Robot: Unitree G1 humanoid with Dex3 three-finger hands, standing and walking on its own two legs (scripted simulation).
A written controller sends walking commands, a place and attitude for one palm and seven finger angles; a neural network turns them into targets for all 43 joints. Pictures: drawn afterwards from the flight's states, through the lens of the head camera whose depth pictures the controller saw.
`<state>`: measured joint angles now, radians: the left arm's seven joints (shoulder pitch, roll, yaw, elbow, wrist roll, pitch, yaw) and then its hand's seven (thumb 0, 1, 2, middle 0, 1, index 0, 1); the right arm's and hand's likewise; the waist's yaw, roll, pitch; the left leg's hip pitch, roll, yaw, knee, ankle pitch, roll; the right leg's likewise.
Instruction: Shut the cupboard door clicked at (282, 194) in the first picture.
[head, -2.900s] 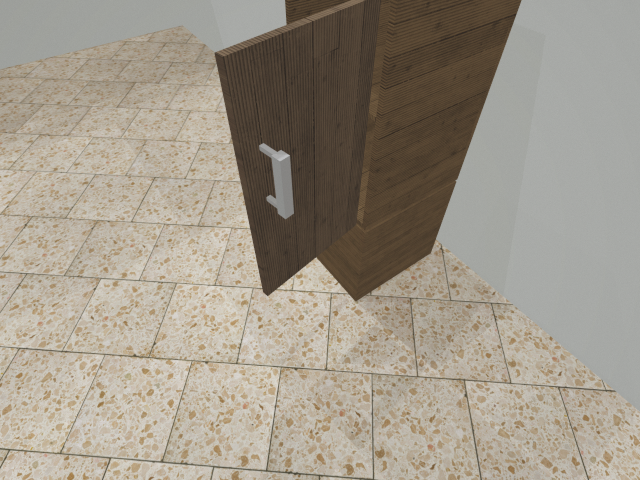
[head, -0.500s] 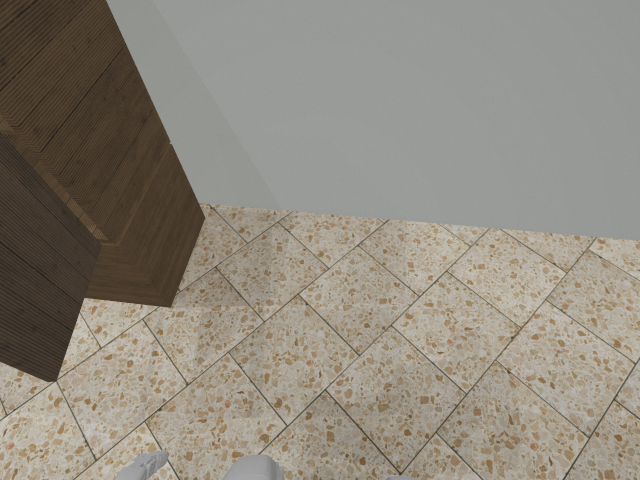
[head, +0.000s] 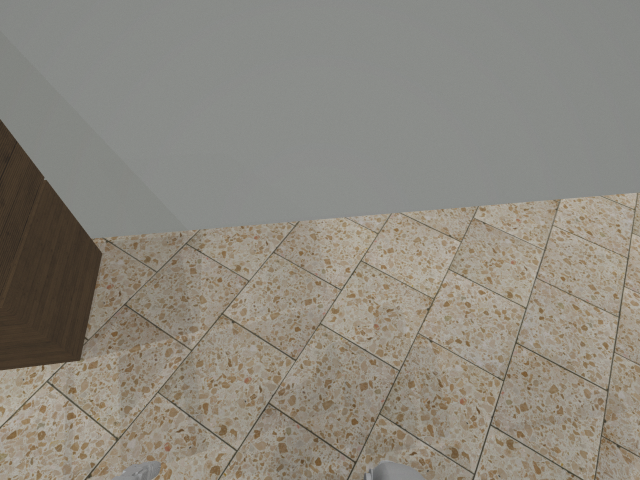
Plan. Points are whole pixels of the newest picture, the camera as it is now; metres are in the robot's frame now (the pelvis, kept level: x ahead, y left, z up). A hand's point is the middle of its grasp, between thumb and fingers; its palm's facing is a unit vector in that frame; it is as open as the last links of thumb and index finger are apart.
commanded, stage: walk around to get in front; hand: left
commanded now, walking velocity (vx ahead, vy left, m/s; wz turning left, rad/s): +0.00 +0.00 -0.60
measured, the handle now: out of the picture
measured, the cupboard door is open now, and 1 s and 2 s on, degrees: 100 100 100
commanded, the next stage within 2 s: none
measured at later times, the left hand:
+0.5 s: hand (217, 468) +0.15 +0.15 -0.19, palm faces -0.23 -0.95 -0.21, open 7.4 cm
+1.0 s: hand (300, 388) +0.26 +0.04 -0.17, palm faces -0.57 -0.77 -0.27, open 7.4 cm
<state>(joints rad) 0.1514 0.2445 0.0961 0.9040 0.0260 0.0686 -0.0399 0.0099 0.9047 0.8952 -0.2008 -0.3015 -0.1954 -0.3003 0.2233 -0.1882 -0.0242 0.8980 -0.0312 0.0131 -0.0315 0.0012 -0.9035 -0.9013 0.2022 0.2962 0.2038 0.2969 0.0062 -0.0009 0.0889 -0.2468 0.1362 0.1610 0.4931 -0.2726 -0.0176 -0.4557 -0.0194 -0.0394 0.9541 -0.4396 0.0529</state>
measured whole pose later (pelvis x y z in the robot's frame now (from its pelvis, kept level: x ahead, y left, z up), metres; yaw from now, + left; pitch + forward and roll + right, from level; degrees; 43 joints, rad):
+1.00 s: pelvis +0.04 -0.06 -0.02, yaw -36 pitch +1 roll +0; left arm 0.12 0.23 0.07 0.89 0.03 0.02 -0.02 0.01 0.90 0.90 -0.20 -0.30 -0.20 -0.30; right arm 0.28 -0.26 -0.06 0.95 -0.01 0.06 -0.02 0.00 -0.91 -0.90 0.20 0.30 0.20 0.30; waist -0.03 0.05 0.09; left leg -0.33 0.16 0.16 0.87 -0.52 -0.06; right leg -0.32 0.00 -0.07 0.64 -0.33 -0.03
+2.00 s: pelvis +0.20 -0.34 -0.01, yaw -69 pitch +1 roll +1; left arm 0.13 0.21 0.05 0.94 0.01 -0.05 -0.01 0.00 0.91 0.89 -0.20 -0.30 -0.20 -0.30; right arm 0.30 -0.18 -0.04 1.01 -0.01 0.00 -0.01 0.01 -0.91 -0.90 0.20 0.30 0.20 0.30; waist -0.06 -0.01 0.11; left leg -0.51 0.16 0.04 1.23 -0.32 -0.06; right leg -0.29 0.09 -0.10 0.53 -0.26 -0.15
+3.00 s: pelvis +0.29 -0.69 -0.01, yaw -55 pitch +5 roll +0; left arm 0.02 0.21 0.05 0.89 0.01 0.01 0.02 0.01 0.91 0.90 -0.20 -0.30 -0.20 -0.30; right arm 0.33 -0.20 -0.07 1.00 -0.01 0.02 -0.02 0.00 -0.91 -0.90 0.20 0.30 0.20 0.30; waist -0.08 0.01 0.04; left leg -0.31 -0.09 -0.17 0.52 -0.28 0.01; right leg -0.33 0.02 0.01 0.56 -0.27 0.07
